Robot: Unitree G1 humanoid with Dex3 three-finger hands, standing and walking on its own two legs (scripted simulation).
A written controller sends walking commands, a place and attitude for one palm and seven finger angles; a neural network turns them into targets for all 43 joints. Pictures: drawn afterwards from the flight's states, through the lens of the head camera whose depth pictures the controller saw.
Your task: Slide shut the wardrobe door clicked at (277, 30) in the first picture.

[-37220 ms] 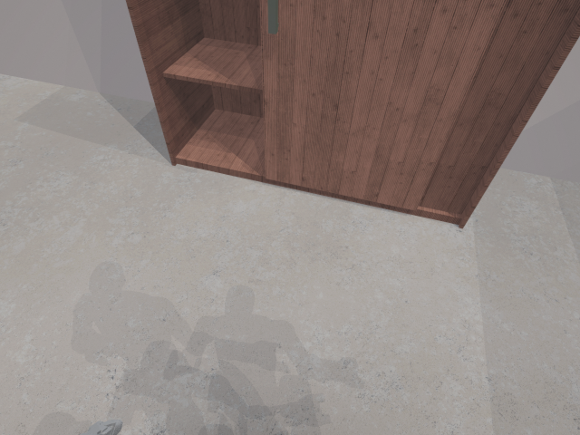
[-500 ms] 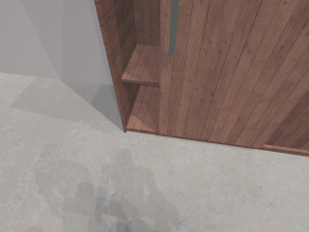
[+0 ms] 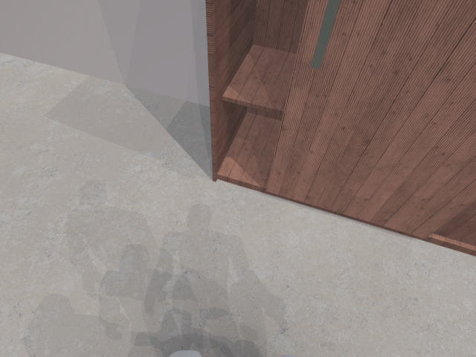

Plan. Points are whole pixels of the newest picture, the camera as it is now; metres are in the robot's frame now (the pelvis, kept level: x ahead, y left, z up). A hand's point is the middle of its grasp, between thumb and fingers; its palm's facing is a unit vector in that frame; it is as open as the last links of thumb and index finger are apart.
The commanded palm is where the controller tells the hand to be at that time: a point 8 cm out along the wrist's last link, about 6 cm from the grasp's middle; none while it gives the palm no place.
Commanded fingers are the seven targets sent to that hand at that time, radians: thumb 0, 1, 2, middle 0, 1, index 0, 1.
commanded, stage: walk to a spot facing it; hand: right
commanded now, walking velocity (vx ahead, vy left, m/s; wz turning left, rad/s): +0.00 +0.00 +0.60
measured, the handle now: (332, 7) +0.85 -0.19 +0.17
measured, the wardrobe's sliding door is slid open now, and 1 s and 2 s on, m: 0.26 0.26 0.26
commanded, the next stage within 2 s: turn to face it in 1.52 s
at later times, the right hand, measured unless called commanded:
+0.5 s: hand (360, 352) +0.16 -0.22 -0.14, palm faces -0.27 +0.93 -0.24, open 7.4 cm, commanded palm none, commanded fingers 0.00 -0.90 -0.90 0.20 0.30 0.20 0.30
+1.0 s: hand (295, 303) +0.24 -0.11 -0.14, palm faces -0.63 +0.76 -0.16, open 7.4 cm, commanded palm none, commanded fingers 0.00 -0.90 -0.90 0.20 0.30 0.20 0.30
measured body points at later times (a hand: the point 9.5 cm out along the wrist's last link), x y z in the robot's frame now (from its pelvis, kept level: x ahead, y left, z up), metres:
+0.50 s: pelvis -0.01 -0.04 +0.02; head +0.04 -0.04 +0.46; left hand -0.03 +0.23 -0.12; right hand +0.17 -0.27 -0.13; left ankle -0.04 +0.09 -0.68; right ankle +0.01 -0.17 -0.72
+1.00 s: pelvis +0.02 -0.03 +0.02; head +0.07 -0.02 +0.47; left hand -0.16 +0.17 -0.11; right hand +0.27 -0.15 -0.12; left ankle -0.05 +0.10 -0.66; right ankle +0.07 -0.15 -0.72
